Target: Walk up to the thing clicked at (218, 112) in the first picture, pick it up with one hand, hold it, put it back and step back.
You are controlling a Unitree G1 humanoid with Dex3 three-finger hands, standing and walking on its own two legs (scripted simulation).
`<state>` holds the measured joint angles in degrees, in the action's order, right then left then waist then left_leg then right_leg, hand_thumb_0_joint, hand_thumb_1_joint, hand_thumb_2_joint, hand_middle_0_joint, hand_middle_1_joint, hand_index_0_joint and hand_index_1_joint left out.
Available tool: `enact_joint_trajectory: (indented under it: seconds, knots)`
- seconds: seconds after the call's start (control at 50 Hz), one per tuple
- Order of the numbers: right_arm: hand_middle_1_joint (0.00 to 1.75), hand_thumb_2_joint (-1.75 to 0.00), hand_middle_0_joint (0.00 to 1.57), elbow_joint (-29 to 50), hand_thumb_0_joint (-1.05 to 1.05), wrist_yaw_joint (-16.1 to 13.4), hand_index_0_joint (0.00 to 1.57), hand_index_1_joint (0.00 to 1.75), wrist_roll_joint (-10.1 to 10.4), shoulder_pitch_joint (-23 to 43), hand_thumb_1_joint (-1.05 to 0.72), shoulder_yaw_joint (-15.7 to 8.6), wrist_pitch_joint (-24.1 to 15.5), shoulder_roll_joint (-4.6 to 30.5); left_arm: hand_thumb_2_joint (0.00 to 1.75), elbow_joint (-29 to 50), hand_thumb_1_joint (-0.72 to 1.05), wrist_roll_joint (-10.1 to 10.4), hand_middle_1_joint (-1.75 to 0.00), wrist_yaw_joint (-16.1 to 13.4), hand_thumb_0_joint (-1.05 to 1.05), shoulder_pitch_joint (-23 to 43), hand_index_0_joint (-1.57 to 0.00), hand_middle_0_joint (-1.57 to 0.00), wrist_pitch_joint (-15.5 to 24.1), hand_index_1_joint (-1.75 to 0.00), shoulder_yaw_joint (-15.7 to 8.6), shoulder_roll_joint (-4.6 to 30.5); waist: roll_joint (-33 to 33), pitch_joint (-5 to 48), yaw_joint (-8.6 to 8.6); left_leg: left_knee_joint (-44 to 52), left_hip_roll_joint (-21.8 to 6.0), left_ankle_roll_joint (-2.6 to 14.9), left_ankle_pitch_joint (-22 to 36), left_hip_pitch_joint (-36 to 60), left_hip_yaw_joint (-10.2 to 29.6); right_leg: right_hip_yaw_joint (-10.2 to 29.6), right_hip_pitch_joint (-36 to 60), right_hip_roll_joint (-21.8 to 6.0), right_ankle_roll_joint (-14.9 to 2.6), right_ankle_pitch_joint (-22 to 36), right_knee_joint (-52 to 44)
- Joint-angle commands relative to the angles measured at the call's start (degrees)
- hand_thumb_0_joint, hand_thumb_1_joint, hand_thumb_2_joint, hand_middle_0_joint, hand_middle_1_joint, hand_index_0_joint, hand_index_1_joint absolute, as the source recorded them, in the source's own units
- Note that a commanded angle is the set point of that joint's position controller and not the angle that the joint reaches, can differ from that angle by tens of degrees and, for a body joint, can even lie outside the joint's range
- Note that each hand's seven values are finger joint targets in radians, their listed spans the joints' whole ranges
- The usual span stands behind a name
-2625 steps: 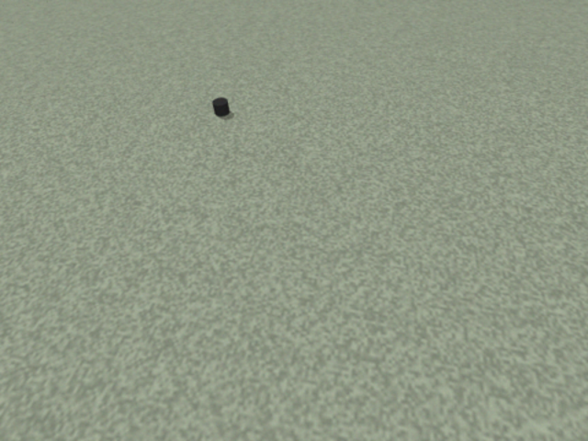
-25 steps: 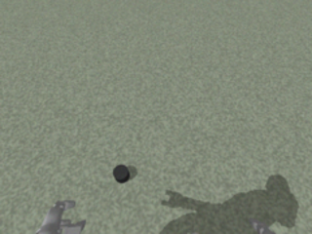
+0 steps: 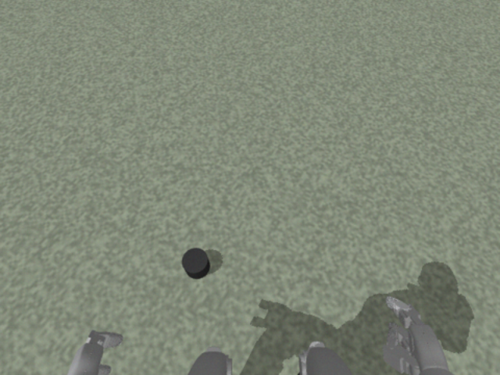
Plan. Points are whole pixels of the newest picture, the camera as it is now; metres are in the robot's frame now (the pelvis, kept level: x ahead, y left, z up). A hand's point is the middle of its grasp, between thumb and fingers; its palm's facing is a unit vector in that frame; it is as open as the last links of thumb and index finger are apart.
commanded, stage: rise first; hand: left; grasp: from above
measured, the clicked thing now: (196, 263) +0.50 +0.23 -0.66
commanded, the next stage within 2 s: none
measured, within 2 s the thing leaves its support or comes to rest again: neither
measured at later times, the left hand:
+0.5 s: hand (125, 364) +0.16 +0.27 -0.23, palm faces -0.33 -0.70 -0.63, open 14.1 cm
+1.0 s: hand (152, 298) +0.32 +0.29 -0.41, palm faces -0.47 -0.20 -0.86, open 13.9 cm
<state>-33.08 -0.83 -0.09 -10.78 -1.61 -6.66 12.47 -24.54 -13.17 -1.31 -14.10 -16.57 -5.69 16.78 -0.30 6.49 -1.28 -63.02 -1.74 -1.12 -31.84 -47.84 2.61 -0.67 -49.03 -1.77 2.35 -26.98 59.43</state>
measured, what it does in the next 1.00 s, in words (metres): lowers itself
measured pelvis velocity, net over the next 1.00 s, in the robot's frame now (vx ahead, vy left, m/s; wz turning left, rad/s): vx -0.10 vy -0.01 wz -0.02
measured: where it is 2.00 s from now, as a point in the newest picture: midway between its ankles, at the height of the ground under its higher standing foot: outside the picture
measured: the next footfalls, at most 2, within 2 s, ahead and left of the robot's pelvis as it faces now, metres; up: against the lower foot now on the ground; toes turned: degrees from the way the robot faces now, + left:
none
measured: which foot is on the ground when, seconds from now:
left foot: down 0.00-1.00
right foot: down 0.00-1.00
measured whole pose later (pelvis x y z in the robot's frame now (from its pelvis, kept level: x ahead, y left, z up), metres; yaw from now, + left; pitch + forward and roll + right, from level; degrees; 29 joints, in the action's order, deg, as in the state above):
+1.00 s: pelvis -0.10 -0.01 -0.28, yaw -1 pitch +34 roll -4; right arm -41.6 3.5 -2.5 -7.7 -2.2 -6.9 16.1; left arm -59.7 -56.2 -6.7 39.5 12.6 -7.5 37.6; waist -0.9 5.3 -5.5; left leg -122.4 1.3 -2.7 -40.5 -116.1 6.4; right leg 0.0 -117.3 -2.0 2.6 -34.2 117.3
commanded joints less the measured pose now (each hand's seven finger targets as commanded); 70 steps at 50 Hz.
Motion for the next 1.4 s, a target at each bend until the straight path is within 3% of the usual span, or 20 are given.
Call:
enact_joint_trajectory:
  seconds: [0.0,0.18,0.24,0.26,0.32,0.4,0.44,0.5,0.54,0.6,0.66,0.7,0.78,0.88,0.98,1.04,1.1,1.16,1.3,1.38]
  knots:
    - [0.30,-0.90,0.20,8.78,0.00,-0.96,0.20,0.30,0.39,-1.32,-0.91,-3.67,-3.25,9.10,0.95,10.72,-0.55,-1.05,-1.09,-1.10,0.00,-3.00,-0.07,-0.06,-0.06,-1.08,-2.82,7.98,-3.73,15.31,-0.74,6.46,0.53,0.05,26.82,6.49,-0.54,-2.42,7.82,1.92,-3.32,17.32,-2.37]
    - [0.30,-0.90,0.20,10.97,0.00,-1.99,0.20,0.30,0.38,-0.26,-0.90,-3.22,-4.92,8.54,0.95,14.03,-0.54,-2.06,-1.09,-1.27,0.00,-5.95,-0.08,-0.06,-0.36,-1.08,-4.92,10.40,-3.74,15.38,-0.06,2.92,1.49,0.77,16.03,-0.52,-1.23,-1.91,3.29,1.75,-3.14,10.69,-0.03]
    - [0.30,-0.90,0.20,10.95,0.00,-2.45,0.20,0.30,0.46,-0.02,-0.90,-3.20,-5.60,8.80,0.94,13.95,-0.53,-3.21,-1.09,-1.29,0.00,-2.31,-0.09,-0.07,0.76,-1.07,-4.59,11.69,-3.47,14.77,-1.14,0.65,1.71,1.14,13.48,-3.17,-1.71,-1.56,0.60,1.64,-3.05,9.06,1.04]
    - [0.30,-0.90,0.20,10.60,0.00,-2.55,0.20,0.30,0.46,0.38,-0.90,-3.02,-6.03,8.76,0.94,12.23,-0.53,-4.09,-1.08,-1.38,0.00,0.23,-0.09,-0.08,1.57,-1.07,-4.07,11.88,-2.89,13.89,-2.23,-0.81,1.84,1.38,11.78,-5.20,-1.76,-1.45,-1.03,1.66,-2.98,7.87,1.86]
    - [0.30,-0.90,0.20,8.93,0.00,-2.45,0.20,0.30,0.30,1.25,-0.91,-2.99,-7.40,9.45,0.94,6.29,-0.55,-6.89,-1.09,-1.49,0.00,8.60,-0.08,-0.07,5.77,-1.07,-3.96,14.07,-2.91,12.30,-2.96,-5.88,1.86,1.56,6.96,-12.45,-2.01,-0.71,-8.84,1.39,-3.07,3.78,6.70]
    - [0.30,-0.90,0.20,6.78,0.00,-1.47,0.20,0.30,0.02,2.20,-0.89,-3.83,-9.30,10.78,0.96,1.52,-0.54,-11.85,-1.09,-2.27,0.00,15.72,-0.07,-0.06,13.01,-1.08,-4.76,17.53,-4.86,17.15,-1.79,-12.31,2.29,1.43,2.45,-18.65,-2.17,0.18,-16.55,1.04,-3.13,-0.47,14.28]
    - [0.30,-0.90,0.20,5.85,0.00,-1.08,0.20,0.30,0.08,2.18,-0.89,-4.39,-9.67,11.38,0.97,2.17,-0.55,-14.27,-1.08,-2.52,0.00,17.75,-0.07,-0.07,15.75,-1.08,-2.73,16.79,-5.62,22.83,-2.19,-15.05,2.35,1.28,3.78,-19.12,-1.94,0.33,-18.52,1.16,-3.25,1.11,17.90]
    - [0.30,-0.90,0.20,4.01,0.00,-0.48,0.20,0.30,0.46,1.96,-0.91,-4.69,-9.51,12.37,0.99,-3.54,-0.57,-18.03,-1.11,-3.30,0.00,20.57,-0.08,-0.07,17.86,-1.10,-4.15,19.45,-5.99,26.37,-1.08,-19.68,2.55,1.01,7.03,-22.81,-1.66,0.03,-22.77,1.16,-3.60,3.82,23.43]
    - [0.30,-0.90,0.20,2.54,0.00,-0.08,0.20,0.30,0.59,1.53,-0.92,-4.99,-9.03,13.25,1.00,-6.08,-0.58,-20.96,-1.12,-4.19,0.00,25.48,-0.07,-0.07,18.97,-1.11,-6.55,23.92,-6.39,29.15,-0.31,-22.80,2.61,0.85,9.74,-25.69,-1.30,-0.19,-25.38,0.98,-3.92,6.05,27.43]
    - [0.30,-0.91,0.20,0.90,0.00,0.67,0.20,0.30,0.71,-0.16,-0.93,-5.36,-7.94,13.54,1.00,-9.90,-0.60,-25.12,-1.12,-5.23,0.00,30.37,-0.08,-0.07,19.81,-1.12,-6.63,24.90,-5.49,34.03,-0.32,-27.97,2.95,1.14,13.85,-29.21,-2.09,-0.31,-26.55,0.93,-3.90,9.96,31.49]
    - [0.30,-0.91,0.20,-0.76,0.00,1.54,0.20,0.30,0.43,-1.47,-0.94,-5.82,-6.88,13.85,1.01,-13.17,-0.60,-28.64,-1.11,-5.89,0.00,37.62,-0.08,-0.08,21.08,-1.11,-6.61,26.80,-3.20,36.82,-0.86,-32.65,3.29,1.70,12.57,-35.25,-2.78,-0.14,-27.19,0.76,-3.49,10.33,34.26]
    - [0.30,-0.91,0.20,-1.46,0.00,2.04,0.20,0.30,0.06,-2.53,-0.93,-6.16,-6.19,14.22,1.01,-14.33,-0.58,-31.09,-1.11,-5.91,0.00,45.03,-0.08,-0.07,22.41,-1.11,-6.95,30.12,-2.27,38.79,-1.51,-35.85,3.38,2.25,9.81,-39.36,-3.30,0.22,-27.41,0.54,-3.15,8.85,35.78]
    - [0.30,-0.90,0.20,-3.27,0.00,2.79,0.20,0.30,-0.61,-4.09,-0.91,-5.80,-4.86,14.53,1.03,-22.28,-0.58,-36.29,-1.11,-5.74,0.00,54.45,-0.07,-0.07,25.64,-1.11,-6.16,33.39,-0.30,37.80,-3.19,-40.57,3.49,2.82,4.99,-46.58,-3.57,-0.43,-31.47,0.52,-2.76,3.45,38.64]
    - [0.30,-0.90,0.20,-3.97,0.00,3.36,0.20,0.30,-1.56,-5.79,-0.88,-5.72,-2.80,15.40,1.02,-24.89,-0.53,-41.10,-1.11,-6.53,0.00,64.58,-0.07,-0.06,29.37,-1.10,-6.01,38.16,-3.68,41.76,-3.73,-43.48,3.48,2.51,1.92,-46.22,-3.56,-1.58,-36.23,0.71,-2.92,-1.43,41.70]
    - [0.30,-0.90,0.20,-4.90,0.00,3.92,0.20,0.30,-2.36,-6.60,-0.89,-4.99,-0.53,15.87,1.04,-30.63,-0.54,-45.71,-1.07,-8.96,0.00,72.75,-0.06,-0.06,31.64,-1.06,-5.92,41.43,-7.15,37.74,-5.96,-44.48,3.72,2.35,-4.22,-49.08,-2.09,-3.58,-45.03,0.95,-3.36,-7.62,45.15]
    - [0.30,-0.90,0.20,-5.41,0.00,4.47,0.20,0.30,-2.93,-7.33,-0.90,-4.26,1.23,15.90,1.04,-33.46,-0.55,-48.86,-1.04,-10.76,0.00,75.25,-0.06,-0.06,32.08,-1.04,-5.55,42.45,-9.89,37.53,-6.35,-44.97,3.88,2.22,-3.55,-47.98,-1.39,-4.40,-47.70,0.86,-3.69,-6.62,47.29]
    - [0.30,-0.90,0.20,-5.93,0.00,5.11,0.20,0.30,-3.41,-7.76,-0.90,-3.70,2.89,16.40,1.02,-37.98,-0.53,-52.16,-1.03,-12.29,0.00,77.91,-0.07,-0.07,31.83,-1.02,-3.57,41.54,-12.90,34.17,-8.48,-45.53,3.97,1.96,-3.22,-48.28,-0.40,-5.24,-53.04,0.67,-3.99,-5.76,49.55]
    - [0.30,-0.90,0.20,-6.70,0.00,5.58,0.20,0.30,-3.91,-8.37,-0.90,-3.34,3.99,17.00,1.01,-41.19,-0.52,-55.07,-0.99,-13.77,0.00,80.26,-0.08,-0.08,31.70,-0.99,-2.81,41.99,-14.32,33.75,-9.14,-46.86,3.96,1.78,-2.15,-47.51,0.35,-5.57,-56.70,0.34,-4.10,-4.33,51.27]
    - [0.30,-0.90,0.20,-7.51,0.00,6.57,0.20,0.30,-5.51,-10.03,-0.90,-2.20,5.32,17.99,1.02,-43.96,-0.54,-59.56,-0.98,-15.99,0.00,88.93,-0.06,-0.06,33.20,-0.98,-2.47,44.98,-16.15,34.89,-12.35,-50.37,4.35,1.89,0.08,-48.61,0.41,-5.73,-58.78,0.14,-3.99,-2.05,53.72]
    - [0.30,-0.90,0.20,-7.71,0.00,6.93,0.20,0.30,-6.42,-11.14,-0.91,-1.59,5.87,18.64,1.01,-45.40,-0.54,-61.78,-0.99,-16.77,0.00,91.07,-0.06,-0.06,33.86,-0.99,-2.54,46.33,-18.18,36.42,-13.14,-51.52,4.37,1.63,2.43,-47.28,0.77,-5.87,-59.88,-0.10,-3.81,-0.42,54.75]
